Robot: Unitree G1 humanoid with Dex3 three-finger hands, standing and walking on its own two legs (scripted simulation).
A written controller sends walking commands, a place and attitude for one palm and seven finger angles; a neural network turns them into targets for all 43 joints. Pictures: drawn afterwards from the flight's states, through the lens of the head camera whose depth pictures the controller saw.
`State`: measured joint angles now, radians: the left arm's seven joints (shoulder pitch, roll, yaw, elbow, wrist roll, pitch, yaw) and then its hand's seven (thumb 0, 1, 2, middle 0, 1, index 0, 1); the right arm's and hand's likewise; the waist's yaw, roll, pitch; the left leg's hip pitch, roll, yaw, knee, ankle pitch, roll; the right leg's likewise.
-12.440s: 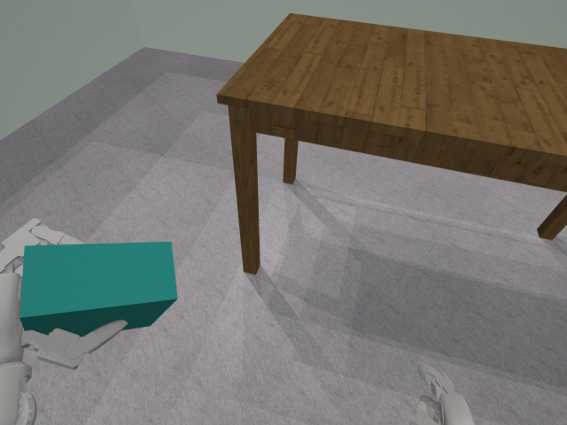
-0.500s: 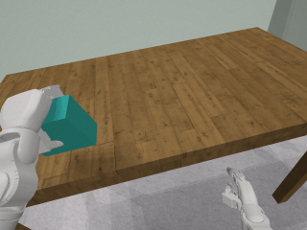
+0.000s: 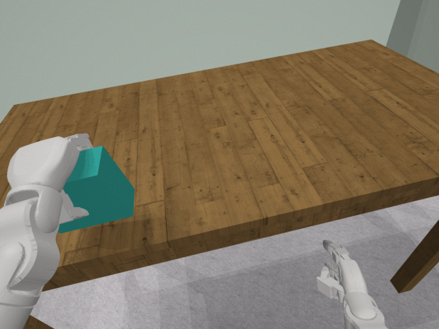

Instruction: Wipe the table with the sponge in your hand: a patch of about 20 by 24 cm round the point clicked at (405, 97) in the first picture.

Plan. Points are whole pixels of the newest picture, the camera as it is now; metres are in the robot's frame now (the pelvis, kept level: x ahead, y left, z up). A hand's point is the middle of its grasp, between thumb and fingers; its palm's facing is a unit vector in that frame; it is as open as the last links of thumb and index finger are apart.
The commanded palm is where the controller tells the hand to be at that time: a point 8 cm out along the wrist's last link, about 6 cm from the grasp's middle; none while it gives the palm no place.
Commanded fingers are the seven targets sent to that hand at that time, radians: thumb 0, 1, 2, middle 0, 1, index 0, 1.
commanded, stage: move the sponge above the wiping area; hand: left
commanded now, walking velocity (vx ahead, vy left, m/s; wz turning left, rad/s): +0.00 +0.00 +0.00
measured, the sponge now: (87, 198) +0.25 +0.29 +0.14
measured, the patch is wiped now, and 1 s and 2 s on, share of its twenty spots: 0.00 0.00 0.00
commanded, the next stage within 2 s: lower the sponge onto the table in 1.84 s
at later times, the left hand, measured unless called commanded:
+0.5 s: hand (76, 185) +0.26 +0.30 +0.17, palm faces +0.09 -0.03 -1.00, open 10.2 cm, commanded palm +0.21 +0.30 +0.25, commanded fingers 0.00 0.10 1.30 -1.20 -1.60 -1.20 -1.60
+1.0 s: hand (74, 181) +0.26 +0.31 +0.17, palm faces +0.12 -0.03 -0.99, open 10.2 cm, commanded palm +0.22 +0.30 +0.24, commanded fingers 0.00 0.10 1.30 -1.20 -1.60 -1.20 -1.60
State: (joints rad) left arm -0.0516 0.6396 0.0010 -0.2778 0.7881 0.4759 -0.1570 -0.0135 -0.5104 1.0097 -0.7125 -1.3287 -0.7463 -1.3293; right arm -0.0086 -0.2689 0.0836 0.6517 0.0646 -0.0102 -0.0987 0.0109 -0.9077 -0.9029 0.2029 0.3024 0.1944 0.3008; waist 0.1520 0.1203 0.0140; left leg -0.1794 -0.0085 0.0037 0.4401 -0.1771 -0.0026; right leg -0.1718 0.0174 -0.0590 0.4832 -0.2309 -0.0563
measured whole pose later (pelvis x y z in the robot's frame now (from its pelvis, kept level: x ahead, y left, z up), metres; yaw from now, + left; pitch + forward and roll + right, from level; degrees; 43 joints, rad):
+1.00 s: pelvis +0.01 +0.01 +0.00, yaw +0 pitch -4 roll +0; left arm -0.06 0.63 0.01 -0.19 0.82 0.36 -0.14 -0.01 -0.51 1.01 -0.71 -1.32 -0.75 -1.33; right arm 0.02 -0.26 0.07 0.67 0.05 -0.03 -0.10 0.01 -0.91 -0.90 0.20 0.30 0.20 0.30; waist 0.15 0.11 0.02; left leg -0.17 -0.02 0.00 0.43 -0.18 0.01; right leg -0.15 0.01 -0.06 0.45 -0.23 -0.05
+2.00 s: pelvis +0.01 +0.01 +0.00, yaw +0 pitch -4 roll +0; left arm -0.02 0.66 0.04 -0.27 0.79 0.41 -0.16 -0.01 -0.52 1.01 -0.72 -1.32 -0.75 -1.32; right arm 0.02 -0.27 0.07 0.66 0.06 -0.02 -0.10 0.01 -0.91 -0.90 0.20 0.30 0.19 0.30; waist 0.16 0.12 0.01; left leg -0.18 -0.02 0.00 0.45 -0.19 0.01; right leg -0.16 0.01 -0.06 0.47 -0.24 -0.05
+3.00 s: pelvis +0.00 +0.00 +0.00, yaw +1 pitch -5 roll +0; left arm 0.05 0.60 -0.02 -0.23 0.84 0.35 -0.13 -0.01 -0.52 1.01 -0.72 -1.32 -0.76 -1.32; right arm 0.04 -0.27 0.07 0.66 0.05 -0.04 -0.10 0.01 -0.91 -0.90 0.20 0.30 0.20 0.30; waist 0.16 0.12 0.01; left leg -0.18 -0.01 -0.01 0.45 -0.19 0.00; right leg -0.15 0.02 -0.07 0.47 -0.23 -0.05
